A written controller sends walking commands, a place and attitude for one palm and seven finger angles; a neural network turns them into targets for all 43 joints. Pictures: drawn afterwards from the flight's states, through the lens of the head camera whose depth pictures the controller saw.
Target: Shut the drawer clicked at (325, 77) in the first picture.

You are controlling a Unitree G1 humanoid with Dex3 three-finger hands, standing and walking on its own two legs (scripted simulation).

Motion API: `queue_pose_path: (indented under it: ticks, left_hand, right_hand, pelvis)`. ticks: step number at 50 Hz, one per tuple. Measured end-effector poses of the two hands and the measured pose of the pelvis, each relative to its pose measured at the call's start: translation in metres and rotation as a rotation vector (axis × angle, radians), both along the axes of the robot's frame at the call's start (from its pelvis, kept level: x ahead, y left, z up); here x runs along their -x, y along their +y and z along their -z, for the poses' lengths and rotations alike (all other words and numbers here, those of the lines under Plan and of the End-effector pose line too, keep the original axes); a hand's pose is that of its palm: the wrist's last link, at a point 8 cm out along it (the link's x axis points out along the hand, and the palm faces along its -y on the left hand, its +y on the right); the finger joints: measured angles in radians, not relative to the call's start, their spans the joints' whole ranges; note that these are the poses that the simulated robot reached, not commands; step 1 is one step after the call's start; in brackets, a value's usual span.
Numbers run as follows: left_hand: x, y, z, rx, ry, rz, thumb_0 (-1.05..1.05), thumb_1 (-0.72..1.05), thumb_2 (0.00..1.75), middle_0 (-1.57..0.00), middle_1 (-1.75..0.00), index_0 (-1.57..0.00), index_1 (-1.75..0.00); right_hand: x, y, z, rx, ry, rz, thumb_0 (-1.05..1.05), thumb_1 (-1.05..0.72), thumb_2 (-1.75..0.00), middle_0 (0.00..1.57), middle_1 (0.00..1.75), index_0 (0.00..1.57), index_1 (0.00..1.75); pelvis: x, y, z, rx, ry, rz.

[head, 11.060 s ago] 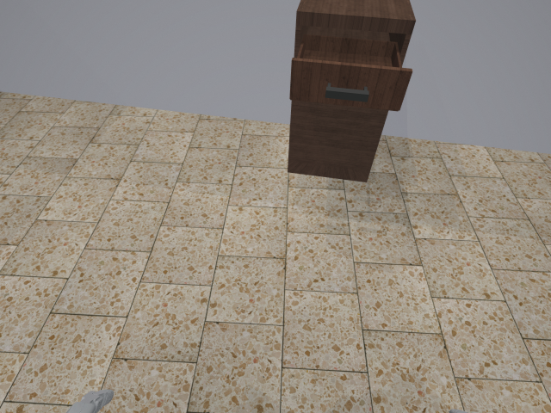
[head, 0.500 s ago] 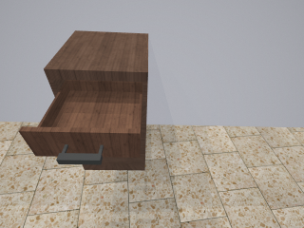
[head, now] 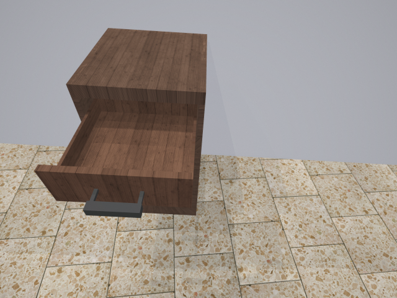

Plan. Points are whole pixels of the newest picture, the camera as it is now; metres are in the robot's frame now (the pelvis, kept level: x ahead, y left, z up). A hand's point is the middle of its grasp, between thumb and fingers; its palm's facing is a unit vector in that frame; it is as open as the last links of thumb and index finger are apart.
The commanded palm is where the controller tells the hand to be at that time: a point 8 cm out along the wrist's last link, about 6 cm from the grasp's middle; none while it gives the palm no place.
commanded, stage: shuffle to correct the standing spot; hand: left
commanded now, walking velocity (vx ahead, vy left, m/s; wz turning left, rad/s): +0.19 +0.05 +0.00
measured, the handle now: (116, 201) +0.35 +0.23 -0.07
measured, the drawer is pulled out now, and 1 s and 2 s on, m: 0.30 0.30 0.30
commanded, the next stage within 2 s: come to a stop and stand still in 0.16 s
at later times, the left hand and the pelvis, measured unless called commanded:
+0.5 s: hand out of the picture +0.12 +0.14 -0.15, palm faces +0.06 -0.96 -0.26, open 7.2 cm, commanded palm none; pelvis +0.08 -0.04 +0.01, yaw +2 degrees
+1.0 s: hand out of the picture +0.05 +0.16 -0.16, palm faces +0.07 -0.97 -0.25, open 7.4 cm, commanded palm none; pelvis +0.05 -0.02 +0.00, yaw +1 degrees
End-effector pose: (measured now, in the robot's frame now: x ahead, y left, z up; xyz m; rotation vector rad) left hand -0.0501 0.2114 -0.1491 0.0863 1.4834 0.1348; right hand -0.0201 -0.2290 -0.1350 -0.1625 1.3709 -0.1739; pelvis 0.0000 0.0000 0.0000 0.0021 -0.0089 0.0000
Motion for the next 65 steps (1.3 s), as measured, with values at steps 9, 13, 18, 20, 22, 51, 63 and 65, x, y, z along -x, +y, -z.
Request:
queue_pose_path:
  ticks: [9,13,18,20,22,51,63,65]
  left_hand:
    - [-0.091,0.005,-0.021,-0.061,-0.117,0.066,0.02,0.94,0.89,-0.20,-0.30,-0.19,-0.29]
    - [-0.136,0.001,-0.029,-0.101,-0.200,0.087,0.02,0.94,0.90,-0.20,-0.30,-0.19,-0.29]
    - [-0.166,-0.016,-0.028,-0.125,-0.293,0.061,0.01,0.93,0.90,-0.19,-0.30,-0.19,-0.29]
    - [-0.166,-0.020,-0.033,-0.134,-0.291,0.033,0.00,0.94,0.89,-0.20,-0.30,-0.19,-0.29]
    - [-0.165,-0.020,-0.035,-0.138,-0.274,0.024,0.00,0.95,0.89,-0.20,-0.30,-0.20,-0.29]
    - [-0.091,-0.007,-0.023,-0.115,-0.097,-0.013,0.00,0.91,0.90,-0.20,-0.30,-0.19,-0.29]
    - [-0.073,-0.043,-0.012,-0.019,-0.100,-0.008,0.00,0.91,0.89,-0.20,-0.30,-0.20,-0.29]
    - [-0.070,-0.046,-0.012,-0.010,-0.090,-0.007,0.00,0.91,0.89,-0.20,-0.30,-0.20,-0.29]
  right_hand:
    - [0.003,0.011,0.000,-0.069,0.068,0.035,0.00,-0.91,-0.90,0.20,0.30,0.20,0.30]
    - [-0.004,0.009,0.011,-0.115,0.100,0.039,0.00,-0.91,-0.90,0.20,0.30,0.20,0.30]
    - [-0.031,-0.007,0.027,-0.135,0.115,0.010,0.00,-0.91,-0.90,0.20,0.30,0.20,0.30]
    - [-0.051,-0.014,0.022,-0.123,0.091,0.000,0.00,-0.91,-0.90,0.20,0.30,0.20,0.30]
    - [-0.072,-0.021,0.016,-0.110,0.055,-0.003,0.00,-0.91,-0.90,0.20,0.30,0.20,0.30]
    - [-0.135,-0.008,0.018,-0.074,-0.130,-0.050,0.00,-0.95,-0.90,0.20,0.30,0.20,0.30]
    - [-0.062,-0.025,0.006,-0.045,0.015,-0.019,0.00,-0.92,-0.90,0.19,0.30,0.20,0.30]
    - [-0.048,-0.023,0.005,-0.047,0.050,-0.012,0.00,-0.92,-0.90,0.19,0.30,0.20,0.30]
  pelvis:
    - [-0.029,-0.009,-0.011,-0.022,0.011,0.008]
    - [-0.044,-0.021,-0.007,-0.031,0.006,0.008]
    - [-0.062,-0.035,0.002,-0.024,-0.012,-0.021]
    - [-0.068,-0.039,-0.003,-0.025,-0.017,-0.030]
    - [-0.072,-0.042,-0.008,-0.032,-0.017,-0.033]
    - [-0.053,-0.017,-0.002,-0.033,-0.020,-0.018]
    - [-0.045,-0.033,-0.009,-0.016,-0.045,-0.017]
    - [-0.043,-0.034,-0.009,-0.012,-0.042,-0.017]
